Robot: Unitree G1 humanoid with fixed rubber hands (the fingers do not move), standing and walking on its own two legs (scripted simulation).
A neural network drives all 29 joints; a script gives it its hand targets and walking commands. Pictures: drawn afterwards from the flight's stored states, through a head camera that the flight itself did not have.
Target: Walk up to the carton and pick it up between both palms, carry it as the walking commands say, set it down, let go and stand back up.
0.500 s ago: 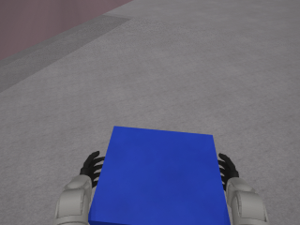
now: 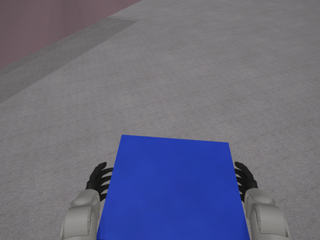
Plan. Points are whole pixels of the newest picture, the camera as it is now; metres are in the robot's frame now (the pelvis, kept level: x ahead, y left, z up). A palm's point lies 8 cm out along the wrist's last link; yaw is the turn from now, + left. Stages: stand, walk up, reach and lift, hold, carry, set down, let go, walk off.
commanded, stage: hold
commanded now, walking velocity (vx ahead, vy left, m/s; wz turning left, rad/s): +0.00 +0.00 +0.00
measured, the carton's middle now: (170, 201) +0.26 +0.00 -0.04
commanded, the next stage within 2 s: carry in 0.96 s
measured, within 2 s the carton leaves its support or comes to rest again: neither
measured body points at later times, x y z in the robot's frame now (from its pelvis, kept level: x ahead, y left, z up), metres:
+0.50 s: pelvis -0.02 +0.00 +0.00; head -0.04 -0.02 +0.45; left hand +0.26 +0.19 +0.02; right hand +0.27 -0.19 +0.01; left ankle -0.02 +0.14 -0.75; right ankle +0.02 -0.14 -0.75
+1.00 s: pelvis -0.01 -0.01 +0.00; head -0.02 -0.02 +0.45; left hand +0.26 +0.18 +0.02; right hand +0.27 -0.20 +0.01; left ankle -0.02 +0.14 -0.75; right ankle +0.02 -0.14 -0.75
